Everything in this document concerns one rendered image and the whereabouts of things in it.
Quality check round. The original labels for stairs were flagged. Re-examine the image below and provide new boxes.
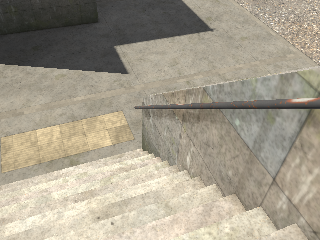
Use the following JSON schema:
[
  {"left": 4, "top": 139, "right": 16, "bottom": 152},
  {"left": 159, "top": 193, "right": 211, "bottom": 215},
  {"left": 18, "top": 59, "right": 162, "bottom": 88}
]
[{"left": 0, "top": 148, "right": 308, "bottom": 240}]

